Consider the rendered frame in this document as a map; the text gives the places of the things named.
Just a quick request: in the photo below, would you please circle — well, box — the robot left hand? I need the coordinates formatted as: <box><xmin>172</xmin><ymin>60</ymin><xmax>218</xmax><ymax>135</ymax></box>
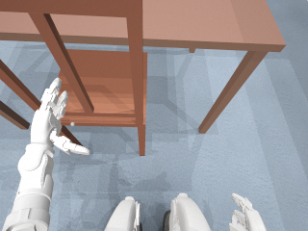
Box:
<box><xmin>30</xmin><ymin>77</ymin><xmax>90</xmax><ymax>155</ymax></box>

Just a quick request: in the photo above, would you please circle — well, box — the robot right shin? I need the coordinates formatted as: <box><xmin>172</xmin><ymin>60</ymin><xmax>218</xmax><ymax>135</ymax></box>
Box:
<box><xmin>168</xmin><ymin>193</ymin><xmax>188</xmax><ymax>231</ymax></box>

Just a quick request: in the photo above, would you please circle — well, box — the robot right hand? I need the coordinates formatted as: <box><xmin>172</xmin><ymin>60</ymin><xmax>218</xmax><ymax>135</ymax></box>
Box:
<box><xmin>229</xmin><ymin>193</ymin><xmax>268</xmax><ymax>231</ymax></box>

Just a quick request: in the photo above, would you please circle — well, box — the table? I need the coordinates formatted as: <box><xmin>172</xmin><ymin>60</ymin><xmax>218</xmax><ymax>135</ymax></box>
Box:
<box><xmin>0</xmin><ymin>0</ymin><xmax>287</xmax><ymax>134</ymax></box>

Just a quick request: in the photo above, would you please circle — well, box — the robot left forearm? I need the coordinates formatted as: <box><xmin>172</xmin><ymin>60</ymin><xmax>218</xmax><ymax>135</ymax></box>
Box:
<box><xmin>2</xmin><ymin>142</ymin><xmax>55</xmax><ymax>231</ymax></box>

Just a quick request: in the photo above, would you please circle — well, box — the chair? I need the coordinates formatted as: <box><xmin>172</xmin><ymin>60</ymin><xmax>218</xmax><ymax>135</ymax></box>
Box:
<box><xmin>0</xmin><ymin>0</ymin><xmax>148</xmax><ymax>156</ymax></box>

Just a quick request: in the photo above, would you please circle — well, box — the robot right thigh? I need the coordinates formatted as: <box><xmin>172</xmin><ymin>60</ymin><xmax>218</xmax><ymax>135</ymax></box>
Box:
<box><xmin>170</xmin><ymin>196</ymin><xmax>212</xmax><ymax>231</ymax></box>

